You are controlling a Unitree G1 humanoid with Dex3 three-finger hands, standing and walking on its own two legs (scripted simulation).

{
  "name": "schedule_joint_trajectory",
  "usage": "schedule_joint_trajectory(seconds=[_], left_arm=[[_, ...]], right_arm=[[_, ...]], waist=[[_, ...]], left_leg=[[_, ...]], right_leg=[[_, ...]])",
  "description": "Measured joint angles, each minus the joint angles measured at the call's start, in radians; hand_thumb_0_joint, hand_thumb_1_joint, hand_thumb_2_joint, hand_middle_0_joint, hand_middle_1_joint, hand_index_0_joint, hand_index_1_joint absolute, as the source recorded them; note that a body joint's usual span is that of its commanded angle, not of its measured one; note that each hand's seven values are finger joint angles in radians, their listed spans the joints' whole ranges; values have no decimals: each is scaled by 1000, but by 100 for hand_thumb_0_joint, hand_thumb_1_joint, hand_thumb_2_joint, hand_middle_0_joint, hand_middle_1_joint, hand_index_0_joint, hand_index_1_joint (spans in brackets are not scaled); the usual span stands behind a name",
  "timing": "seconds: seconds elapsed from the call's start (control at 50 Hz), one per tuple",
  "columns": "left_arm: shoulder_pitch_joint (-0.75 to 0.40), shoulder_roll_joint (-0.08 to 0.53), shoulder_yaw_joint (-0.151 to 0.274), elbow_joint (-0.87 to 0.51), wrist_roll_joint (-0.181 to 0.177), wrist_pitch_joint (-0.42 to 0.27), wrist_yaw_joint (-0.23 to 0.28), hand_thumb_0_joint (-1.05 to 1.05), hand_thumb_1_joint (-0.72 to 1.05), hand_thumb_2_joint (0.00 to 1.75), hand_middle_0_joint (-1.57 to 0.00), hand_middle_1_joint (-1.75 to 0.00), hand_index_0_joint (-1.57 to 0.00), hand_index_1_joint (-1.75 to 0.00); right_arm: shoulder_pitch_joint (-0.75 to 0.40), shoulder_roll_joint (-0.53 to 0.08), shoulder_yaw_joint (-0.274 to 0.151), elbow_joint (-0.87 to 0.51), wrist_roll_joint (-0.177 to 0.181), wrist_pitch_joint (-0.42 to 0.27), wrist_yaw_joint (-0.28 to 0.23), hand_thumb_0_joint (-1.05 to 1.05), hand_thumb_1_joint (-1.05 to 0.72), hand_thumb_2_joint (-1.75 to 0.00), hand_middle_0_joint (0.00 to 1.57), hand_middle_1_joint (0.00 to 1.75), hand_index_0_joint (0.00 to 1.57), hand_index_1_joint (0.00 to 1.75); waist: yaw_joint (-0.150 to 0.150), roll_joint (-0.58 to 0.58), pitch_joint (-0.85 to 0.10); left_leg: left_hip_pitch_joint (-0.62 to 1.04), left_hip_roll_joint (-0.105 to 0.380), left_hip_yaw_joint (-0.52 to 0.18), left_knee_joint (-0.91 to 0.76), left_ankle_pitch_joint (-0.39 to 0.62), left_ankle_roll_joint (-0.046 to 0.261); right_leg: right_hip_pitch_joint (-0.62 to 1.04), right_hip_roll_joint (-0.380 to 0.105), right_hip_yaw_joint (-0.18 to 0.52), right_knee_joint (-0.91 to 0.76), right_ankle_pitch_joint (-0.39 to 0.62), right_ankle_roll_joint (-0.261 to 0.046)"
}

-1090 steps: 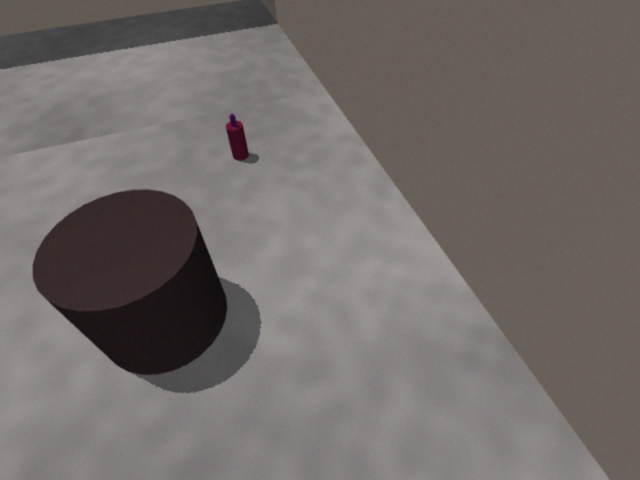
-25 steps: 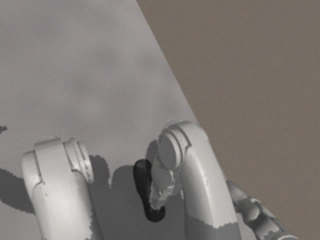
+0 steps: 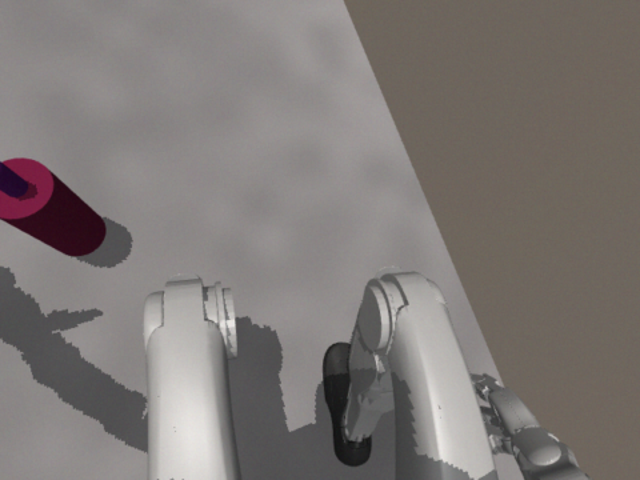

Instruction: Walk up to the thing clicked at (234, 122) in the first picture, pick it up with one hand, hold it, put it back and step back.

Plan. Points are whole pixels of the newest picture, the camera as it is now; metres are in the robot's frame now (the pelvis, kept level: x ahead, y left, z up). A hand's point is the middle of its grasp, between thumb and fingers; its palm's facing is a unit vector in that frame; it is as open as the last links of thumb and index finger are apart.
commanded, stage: home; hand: left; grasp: from the side
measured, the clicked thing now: (41, 205) +0.43 +0.37 -0.22
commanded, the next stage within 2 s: none
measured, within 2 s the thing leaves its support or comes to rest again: rests again in 0.22 s
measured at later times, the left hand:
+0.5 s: hand out of the picture +0.26 +0.36 +0.11, palm faces +0.36 -0.78 -0.51, open 16.8 cm
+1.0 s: hand out of the picture +0.24 +0.23 +0.30, palm faces +0.28 -0.91 -0.32, open 16.9 cm
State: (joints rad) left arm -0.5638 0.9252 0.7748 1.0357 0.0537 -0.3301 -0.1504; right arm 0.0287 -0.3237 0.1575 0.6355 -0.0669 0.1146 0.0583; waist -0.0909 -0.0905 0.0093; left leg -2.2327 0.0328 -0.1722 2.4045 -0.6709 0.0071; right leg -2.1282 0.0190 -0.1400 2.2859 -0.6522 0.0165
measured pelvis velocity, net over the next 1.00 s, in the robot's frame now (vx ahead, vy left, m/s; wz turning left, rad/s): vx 0.09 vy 0.01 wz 0.16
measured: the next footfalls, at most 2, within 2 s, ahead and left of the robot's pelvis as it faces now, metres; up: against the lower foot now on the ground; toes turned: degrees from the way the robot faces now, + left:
none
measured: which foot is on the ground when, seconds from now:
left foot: down 0.00-1.00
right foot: down 0.00-1.00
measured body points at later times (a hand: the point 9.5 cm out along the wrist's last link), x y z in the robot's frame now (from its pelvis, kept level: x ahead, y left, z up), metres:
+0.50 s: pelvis +0.04 -0.01 +0.21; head +0.20 +0.05 +0.62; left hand +0.24 +0.39 +0.14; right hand +0.26 -0.22 +0.09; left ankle +0.08 +0.12 -0.31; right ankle +0.11 -0.12 -0.31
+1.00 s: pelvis +0.09 +0.01 +0.37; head +0.12 +0.02 +0.82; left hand +0.22 +0.28 +0.33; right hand +0.27 -0.21 +0.29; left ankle +0.08 +0.12 -0.31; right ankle +0.11 -0.12 -0.31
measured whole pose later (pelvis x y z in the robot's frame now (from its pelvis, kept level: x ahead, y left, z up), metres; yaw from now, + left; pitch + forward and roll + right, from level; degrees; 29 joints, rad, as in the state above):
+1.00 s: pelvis +0.09 +0.01 +0.37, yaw +9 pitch +12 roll -3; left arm 0.41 0.23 0.01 0.06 -0.03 0.28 0.19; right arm 0.30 -0.21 0.04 0.49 0.04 -0.05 -0.17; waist -0.05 0.05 -0.16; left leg -0.75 0.05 -0.03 1.05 -0.50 0.00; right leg -0.70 0.02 -0.05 0.97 -0.48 0.01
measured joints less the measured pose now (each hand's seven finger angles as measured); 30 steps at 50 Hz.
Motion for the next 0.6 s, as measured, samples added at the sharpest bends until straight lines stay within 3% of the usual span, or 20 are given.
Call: schedule_joint_trajectory(seconds=[0.12,0.2,0.26,0.34,0.4,0.6], left_arm=[[100,-32,-76,-36,6,108,59,-1,-46,11,-9,-9,-9,-9],[190,-132,-160,-146,1,195,97,-1,-47,10,-9,-9,-9,-9],[282,-236,-225,-305,-6,259,126,-1,-48,9,-8,-9,-8,-9],[420,-366,-320,-538,-23,330,172,-1,-47,10,-8,-8,-8,-8],[483,-427,-374,-619,-32,366,209,-1,-44,11,-8,-8,-8,-9],[612,-508,-475,-622,-51,460,306,0,-42,12,-7,-8,-7,-8]], right_arm=[[36,-5,-74,5,41,12,-13,1,-91,-90,20,30,20,30],[47,2,-111,-6,69,17,-19,1,-91,-90,20,30,20,30],[48,18,-127,-27,90,18,-28,1,-90,-90,20,30,20,30],[43,46,-135,-65,113,4,-57,1,-90,-90,20,30,20,30],[35,67,-135,-74,117,-17,-89,1,-90,-90,20,30,20,30],[62,79,-133,-95,102,-106,-167,1,-90,-90,20,30,20,30]], waist=[[36,78,-84],[66,103,-108],[80,105,-117],[84,97,-122],[82,84,-130],[71,93,-192]], left_leg=[[41,10,51,-100,-3,15],[100,15,81,-189,1,17],[165,18,93,-273,7,10],[292,18,100,-409,17,-2],[412,18,102,-522,27,-11],[826,17,101,-858,65,-22]], right_leg=[[24,-1,41,-78,-7,5],[65,-1,66,-150,-3,7],[119,0,74,-224,3,3],[238,-2,77,-350,9,-9],[355,-3,75,-456,15,-17],[777,-3,64,-799,53,-26]])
